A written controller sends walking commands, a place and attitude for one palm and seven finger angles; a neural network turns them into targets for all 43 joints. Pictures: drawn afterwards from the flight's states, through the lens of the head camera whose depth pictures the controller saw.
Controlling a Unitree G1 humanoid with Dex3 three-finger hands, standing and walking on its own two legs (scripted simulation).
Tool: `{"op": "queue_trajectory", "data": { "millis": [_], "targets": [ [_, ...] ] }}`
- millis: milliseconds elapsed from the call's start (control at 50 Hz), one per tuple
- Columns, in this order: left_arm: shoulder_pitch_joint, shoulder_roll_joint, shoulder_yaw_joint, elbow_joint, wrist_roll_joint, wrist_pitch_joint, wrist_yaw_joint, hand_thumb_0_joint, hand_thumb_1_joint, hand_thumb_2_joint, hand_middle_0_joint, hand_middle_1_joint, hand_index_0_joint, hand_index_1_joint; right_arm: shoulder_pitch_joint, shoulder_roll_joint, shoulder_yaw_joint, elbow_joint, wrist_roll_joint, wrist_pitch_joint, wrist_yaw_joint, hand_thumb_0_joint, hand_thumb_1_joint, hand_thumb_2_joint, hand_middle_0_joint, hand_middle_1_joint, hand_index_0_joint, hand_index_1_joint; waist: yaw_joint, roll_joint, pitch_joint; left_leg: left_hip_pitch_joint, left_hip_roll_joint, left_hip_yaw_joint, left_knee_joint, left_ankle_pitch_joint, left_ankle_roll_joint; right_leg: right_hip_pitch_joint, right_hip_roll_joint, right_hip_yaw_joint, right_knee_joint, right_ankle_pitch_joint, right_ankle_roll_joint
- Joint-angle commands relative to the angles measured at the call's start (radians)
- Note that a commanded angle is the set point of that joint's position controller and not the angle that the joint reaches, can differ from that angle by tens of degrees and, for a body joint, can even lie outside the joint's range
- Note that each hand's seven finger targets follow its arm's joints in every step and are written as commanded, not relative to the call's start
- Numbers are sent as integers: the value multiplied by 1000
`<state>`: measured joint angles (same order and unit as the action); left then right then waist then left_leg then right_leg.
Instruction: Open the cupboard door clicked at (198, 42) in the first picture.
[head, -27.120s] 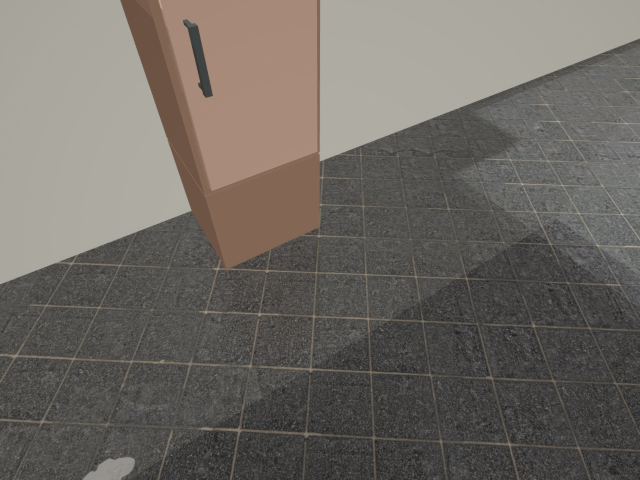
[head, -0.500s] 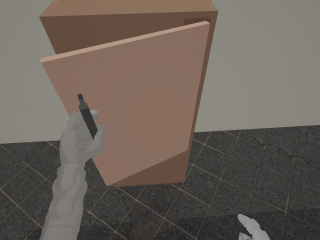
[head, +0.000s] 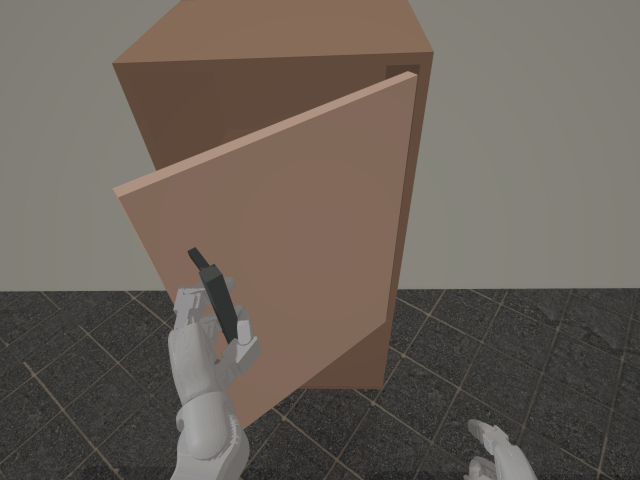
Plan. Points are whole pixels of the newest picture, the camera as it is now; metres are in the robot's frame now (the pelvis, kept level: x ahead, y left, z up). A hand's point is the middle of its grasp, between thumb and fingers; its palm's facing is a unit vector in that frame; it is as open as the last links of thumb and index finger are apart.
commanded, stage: open thumb and fingers to let go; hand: left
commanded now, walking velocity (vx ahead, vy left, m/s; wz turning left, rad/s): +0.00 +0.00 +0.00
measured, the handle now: (219, 306) +0.31 +0.14 +0.09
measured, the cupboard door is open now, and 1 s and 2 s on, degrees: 39 38 39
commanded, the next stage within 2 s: slide the hand sideways off the handle in 0.86 s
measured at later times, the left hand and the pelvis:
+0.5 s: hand (242, 341) +0.26 +0.10 +0.09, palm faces +0.38 -0.93 +0.01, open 11.5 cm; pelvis -0.02 +0.01 +0.00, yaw +1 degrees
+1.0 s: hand (246, 341) +0.26 +0.10 +0.09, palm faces +0.31 -0.95 -0.01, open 15.5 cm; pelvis -0.04 +0.03 +0.00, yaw +0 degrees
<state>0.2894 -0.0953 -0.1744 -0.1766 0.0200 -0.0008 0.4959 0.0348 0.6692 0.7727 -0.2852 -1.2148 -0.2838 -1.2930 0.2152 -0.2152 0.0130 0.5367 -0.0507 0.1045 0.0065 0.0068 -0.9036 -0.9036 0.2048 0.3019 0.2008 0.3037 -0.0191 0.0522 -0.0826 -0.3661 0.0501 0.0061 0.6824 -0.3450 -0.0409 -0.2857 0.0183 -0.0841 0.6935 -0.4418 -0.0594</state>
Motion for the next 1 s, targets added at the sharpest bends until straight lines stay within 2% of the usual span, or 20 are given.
{"op": "queue_trajectory", "data": {
  "millis": [0, 20, 60, 80, 120, 140, 220, 260, 340, 420, 460, 480, 560, 680, 780, 820, 840, 940, 960, 980],
  "targets": [
    [-168, -8, -40, -226, 62, -94, 22, 0, 900, 900, -400, -1350, -400, -1350, -145, -65, -31, -162, -4, -68, -11, 0, -900, -900, 200, 300, 200, 300, 13, -165, -119, 68, -55, -6, 13, 274, 64, -2, -64, 98, -116, 601, 75],
    [-262, 15, -18, -211, 60, -99, 31, 0, 900, 900, -400, -1350, -400, -1350, -154, -64, -26, -150, -6, -70, -18, 0, -900, -900, 200, 300, 200, 300, 4, -145, -105, 59, -58, -6, 20, 251, 66, -34, -66, 102, -122, 559, 75],
    [-269, 25, 8, -157, 42, -105, 33, 0, 760, 840, -390, -1335, -390, -1335, -160, -60, -25, -134, -5, -75, -29, 0, -900, -900, 200, 300, 200, 300, 12, -179, -75, 49, -61, -11, 19, 207, 65, -43, -71, 115, -159, 462, 76],
    [-281, 29, 18, -151, 35, -113, 32, 0, 690, 810, -385, -1327, -385, -1327, -168, -59, -26, -129, -5, -77, -34, 0, -900, -900, 200, 300, 200, 300, 16, -173, -97, 55, -63, -9, 20, 204, 64, -40, -77, 124, -162, 454, 78],
    [-257, 14, 11, -138, 23, -120, 17, 0, 550, 750, -375, -1313, -375, -1313, -164, -56, -25, -128, -6, -82, -39, 0, -900, -900, 200, 300, 200, 300, 25, -179, -125, 57, -65, -8, 16, 215, 64, -12, -82, 128, -158, 496, 82],
    [-276, 17, 11, -148, 21, -124, 12, 0, 480, 720, -370, -1305, -370, -1305, -164, -56, -25, -126, -4, -82, -40, 0, -900, -900, 200, 300, 200, 300, 28, -158, -147, 63, -66, -6, 13, 228, 64, -2, -81, 126, -148, 518, 80],
    [-291, 11, 7, -129, 17, -127, 2, 0, 200, 600, -350, -1275, -350, -1275, -154, -54, -24, -123, -3, -84, -42, 0, -900, -900, 200, 300, 200, 300, 27, -161, -154, 75, -61, -7, 1, 245, 64, 1, -76, 107, -135, 539, 79],
    [-286, 14, 13, -103, 20, -125, 2, 0, 60, 540, -340, -1260, -340, -1260, -155, -54, -24, -121, -1, -83, -41, 0, -900, -900, 200, 300, 200, 300, 28, -155, -131, 73, -58, -7, -4, 239, 64, -6, -71, 98, -140, 503, 73],
    [-304, -28, -31, -115, 30, -124, 10, 0, -220, 420, -320, -1230, -320, -1230, -162, -54, -25, -130, -1, -89, -34, 0, -900, -900, 200, 300, 200, 300, 25, -145, -131, 91, -54, -6, -8, 240, 65, -32, -59, 76, -132, 457, 64],
    [-333, -40, -51, -110, 44, -117, 23, 0, -500, 300, -300, -1200, -300, -1200, -169, -55, -24, -134, -1, -87, -28, 0, -900, -900, 200, 300, 200, 300, 21, -154, -115, 93, -52, -8, -10, 224, 66, -56, -51, 65, -136, 386, 56],
    [-334, -37, -52, -96, 55, -107, 35, 0, -500, 300, -300, -1200, -300, -1200, -177, -54, -26, -131, 3, -84, -27, 0, -900, -900, 200, 300, 200, 300, 23, -133, -101, 98, -47, -10, -11, 216, 66, -67, -45, 58, -142, 340, 47],
    [-356, -49, -61, -96, 53, -103, 40, 0, -500, 300, -292, -1150, -292, -1150, -183, -52, -22, -131, 3, -82, -26, 0, -900, -900, 200, 300, 200, 300, 21, -115, -101, 100, -49, -10, -13, 205, 65, -79, -45, 56, -141, 316, 46],
    [-398, -58, -62, -68, 54, -89, 59, 0, -500, 300, -258, -950, -258, -950, -192, -50, -22, -124, 2, -82, -27, 0, -900, -900, 200, 300, 200, 300, 20, -133, -92, 96, -45, -18, -18, 180, 64, -90, -37, 45, -149, 252, 41],
    [-463, -84, -81, -49, 69, -72, 80, 0, -500, 300, -208, -650, -208, -650, -200, -49, -19, -115, 4, -71, -18, 0, -900, -900, 200, 300, 200, 300, 23, -79, -113, 96, -38, -27, -34, 174, 57, -103, -27, 23, -117, 220, 28],
    [-483, -96, -82, -32, 70, -56, 99, 0, -500, 300, -167, -400, -167, -400, -209, -46, -19, -111, 4, -65, -17, 0, -900, -900, 200, 300, 200, 300, 27, -77, -136, 100, -34, -30, -35, 168, 54, -105, -21, 14, -110, 205, 24],
    [-476, -102, -81, -23, 66, -48, 104, 0, -500, 300, -150, -300, -150, -300, -214, -43, -19, -112, 5, -61, -16, 0, -900, -900, 200, 300, 200, 300, 30, -98, -133, 95, -34, -30, -36, 166, 53, -100, -18, 12, -112, 198, 22],
    [-491, -105, -84, -30, 62, -46, 107, 0, -500, 300, -150, -300, -150, -300, -218, -45, -17, -113, 5, -61, -14, 0, -900, -900, 200, 300, 200, 300, 31, -86, -134, 93, -35, -29, -37, 156, 52, -103, -20, 13, -115, 187, 23],
    [-511, -85, -43, 5, 45, -33, 121, 0, -500, 300, -150, -300, -150, -300, -235, -42, -14, -106, 3, -56, -18, 0, -900, -900, 200, 300, 200, 300, 43, -127, -124, 86, -42, -21, -38, 126, 53, -96, -23, 25, -149, 137, 27],
    [-521, 20, -232, 34, 130, -92, -96, 0, -500, 300, -150, -300, -150, -300, -147, -77, -8, -67, 4, -50, -12, 0, -900, -900, 200, 300, 200, 300, -57, -189, -25, 87, -43, -35, -51, 145, 68, -152, -26, 60, -133, 210, 36],
    [-574, 105, -136, -48, 90, -147, -214, 0, -500, 300, -150, -300, -150, -300, -139, -77, -18, -108, 19, -53, -23, 0, -900, -900, 200, 300, 200, 300, -16, -112, -124, 92, -42, -26, -55, 149, 70, -119, -27, 61, -104, 240, 30]
  ]
}}
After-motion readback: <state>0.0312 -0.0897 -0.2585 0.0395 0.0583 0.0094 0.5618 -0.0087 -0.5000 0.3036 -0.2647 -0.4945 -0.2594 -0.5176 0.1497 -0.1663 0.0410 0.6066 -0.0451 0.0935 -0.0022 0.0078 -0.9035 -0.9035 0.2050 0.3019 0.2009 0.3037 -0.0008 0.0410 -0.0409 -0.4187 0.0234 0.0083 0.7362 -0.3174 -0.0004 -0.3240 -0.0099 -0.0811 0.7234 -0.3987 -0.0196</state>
